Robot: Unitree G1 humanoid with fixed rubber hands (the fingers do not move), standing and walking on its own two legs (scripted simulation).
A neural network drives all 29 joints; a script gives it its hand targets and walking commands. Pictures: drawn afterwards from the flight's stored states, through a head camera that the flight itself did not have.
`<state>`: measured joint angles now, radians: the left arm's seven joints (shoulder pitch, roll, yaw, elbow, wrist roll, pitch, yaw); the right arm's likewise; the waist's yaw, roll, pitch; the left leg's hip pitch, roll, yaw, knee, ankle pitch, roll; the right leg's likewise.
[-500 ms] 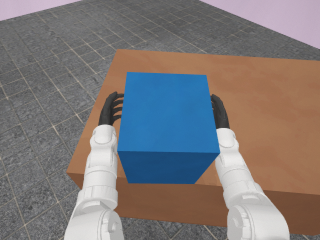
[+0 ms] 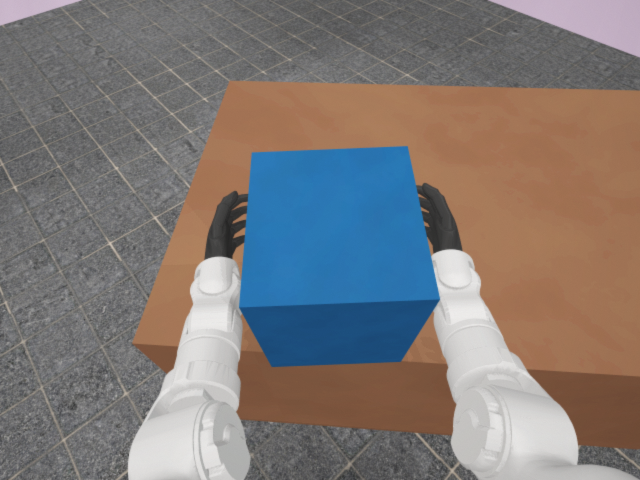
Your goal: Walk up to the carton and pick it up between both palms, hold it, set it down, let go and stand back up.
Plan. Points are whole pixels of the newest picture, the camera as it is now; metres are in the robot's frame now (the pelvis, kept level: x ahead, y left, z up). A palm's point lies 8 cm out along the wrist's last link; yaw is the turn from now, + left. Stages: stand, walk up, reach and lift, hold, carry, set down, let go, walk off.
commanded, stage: set down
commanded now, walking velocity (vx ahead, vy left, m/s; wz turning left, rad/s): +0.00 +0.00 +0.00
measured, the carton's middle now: (333, 267) +0.39 -0.01 +0.00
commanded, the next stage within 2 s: none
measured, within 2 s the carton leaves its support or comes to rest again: rests again in 0.68 s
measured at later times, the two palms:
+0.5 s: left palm (229, 252) +0.41 +0.13 +0.02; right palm (439, 242) +0.40 -0.16 +0.03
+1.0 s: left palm (237, 259) +0.41 +0.12 +0.00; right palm (441, 253) +0.40 -0.17 +0.00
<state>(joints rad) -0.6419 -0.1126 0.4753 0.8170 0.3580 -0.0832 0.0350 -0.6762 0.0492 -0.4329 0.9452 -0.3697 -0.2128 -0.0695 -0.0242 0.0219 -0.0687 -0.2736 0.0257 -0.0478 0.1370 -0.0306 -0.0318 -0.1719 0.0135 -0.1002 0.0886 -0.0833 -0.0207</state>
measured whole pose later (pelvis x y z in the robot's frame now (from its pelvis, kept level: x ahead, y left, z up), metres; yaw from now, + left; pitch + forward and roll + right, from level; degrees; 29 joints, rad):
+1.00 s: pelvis +0.00 +0.01 -0.01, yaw -2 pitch +21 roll -1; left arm -0.73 -0.11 0.58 1.01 0.42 -0.26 0.08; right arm -0.74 0.05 -0.61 1.00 -0.56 -0.30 -0.02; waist -0.01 0.06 -0.16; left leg -0.50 0.03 -0.03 0.13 0.00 -0.02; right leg -0.42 0.01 -0.07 0.11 -0.05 -0.02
